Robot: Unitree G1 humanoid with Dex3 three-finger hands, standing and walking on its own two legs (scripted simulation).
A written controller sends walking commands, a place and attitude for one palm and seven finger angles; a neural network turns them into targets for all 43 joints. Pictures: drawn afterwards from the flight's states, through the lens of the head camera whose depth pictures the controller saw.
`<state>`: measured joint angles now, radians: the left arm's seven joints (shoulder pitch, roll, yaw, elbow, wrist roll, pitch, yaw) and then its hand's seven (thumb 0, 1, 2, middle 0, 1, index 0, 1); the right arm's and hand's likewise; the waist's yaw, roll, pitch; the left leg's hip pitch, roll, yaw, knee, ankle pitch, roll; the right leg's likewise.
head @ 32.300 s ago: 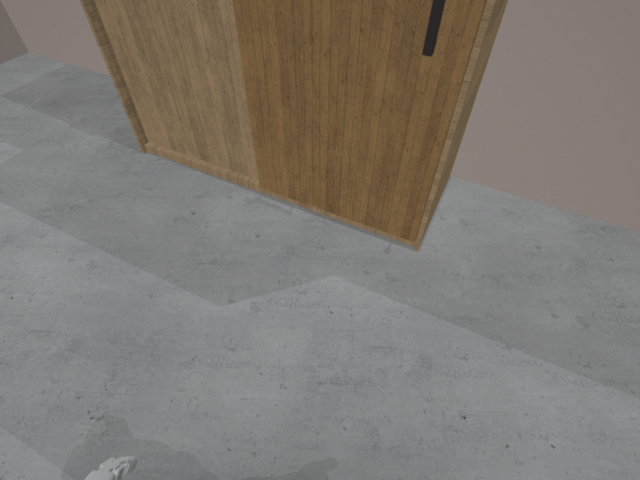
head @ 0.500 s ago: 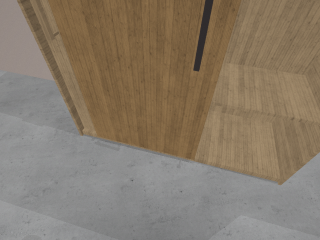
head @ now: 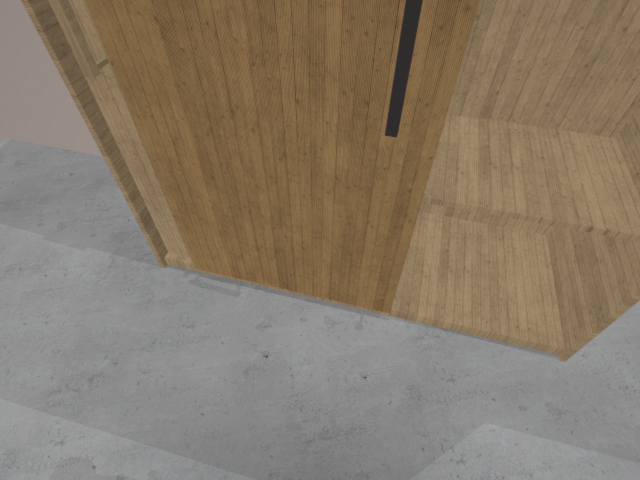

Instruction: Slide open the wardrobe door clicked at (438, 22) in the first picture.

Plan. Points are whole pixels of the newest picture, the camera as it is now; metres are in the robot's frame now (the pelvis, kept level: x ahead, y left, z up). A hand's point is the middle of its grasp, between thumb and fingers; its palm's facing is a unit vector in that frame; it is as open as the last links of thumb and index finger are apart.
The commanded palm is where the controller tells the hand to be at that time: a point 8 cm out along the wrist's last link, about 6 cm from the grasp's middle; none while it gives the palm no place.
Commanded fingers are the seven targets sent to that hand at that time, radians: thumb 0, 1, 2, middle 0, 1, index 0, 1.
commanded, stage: look to check the result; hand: right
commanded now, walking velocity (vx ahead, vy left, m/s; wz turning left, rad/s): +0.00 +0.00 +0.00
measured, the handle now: (407, 43) +0.74 -0.10 +0.19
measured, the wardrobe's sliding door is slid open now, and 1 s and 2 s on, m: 0.58 0.58 0.58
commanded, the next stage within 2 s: stand and wait in 0.32 s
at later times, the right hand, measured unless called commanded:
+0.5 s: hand out of the picture +0.06 -0.22 -0.17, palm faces -0.01 +0.96 -0.26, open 7.4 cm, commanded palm none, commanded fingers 0.00 -0.90 -0.90 0.20 0.30 0.20 0.30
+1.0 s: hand out of the picture +0.09 -0.24 -0.16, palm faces -0.02 +0.95 -0.31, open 7.4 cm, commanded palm none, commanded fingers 0.00 -0.90 -0.90 0.20 0.30 0.20 0.30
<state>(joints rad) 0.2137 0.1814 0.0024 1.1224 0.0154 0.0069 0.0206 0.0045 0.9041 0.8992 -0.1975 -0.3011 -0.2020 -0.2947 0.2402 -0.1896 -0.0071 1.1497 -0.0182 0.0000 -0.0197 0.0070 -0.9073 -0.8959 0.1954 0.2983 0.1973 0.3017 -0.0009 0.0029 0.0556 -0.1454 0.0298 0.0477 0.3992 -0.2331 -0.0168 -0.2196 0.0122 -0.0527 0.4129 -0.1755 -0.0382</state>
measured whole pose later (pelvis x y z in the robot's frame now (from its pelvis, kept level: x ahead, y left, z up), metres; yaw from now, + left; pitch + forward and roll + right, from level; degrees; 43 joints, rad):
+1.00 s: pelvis +0.02 +0.00 +0.01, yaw +0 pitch -1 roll +0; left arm 0.09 0.32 0.00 1.12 0.01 -0.01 0.00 0.01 0.90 0.90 -0.20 -0.30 -0.20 -0.30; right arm 0.12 -0.33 -0.01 1.14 -0.02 -0.02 0.00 0.01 -0.90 -0.90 0.20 0.30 0.20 0.30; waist 0.00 0.01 0.04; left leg -0.06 0.03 0.05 0.29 -0.21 -0.02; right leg -0.13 0.02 -0.05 0.31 -0.15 -0.03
